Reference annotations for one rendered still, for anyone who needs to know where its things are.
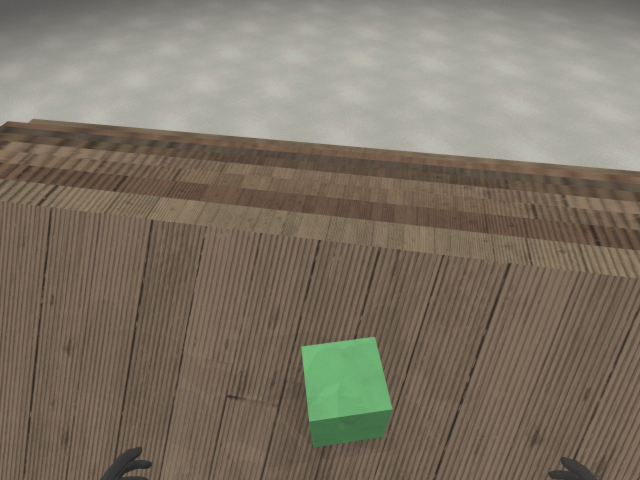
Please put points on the robot right hand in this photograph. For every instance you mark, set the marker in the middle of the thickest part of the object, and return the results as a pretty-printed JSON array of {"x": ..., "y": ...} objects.
[{"x": 578, "y": 471}]

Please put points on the robot left hand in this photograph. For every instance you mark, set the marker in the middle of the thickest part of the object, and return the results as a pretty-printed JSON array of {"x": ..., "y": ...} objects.
[{"x": 125, "y": 463}]

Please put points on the carton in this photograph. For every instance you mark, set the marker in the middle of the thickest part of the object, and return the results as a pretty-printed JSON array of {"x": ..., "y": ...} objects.
[{"x": 347, "y": 394}]

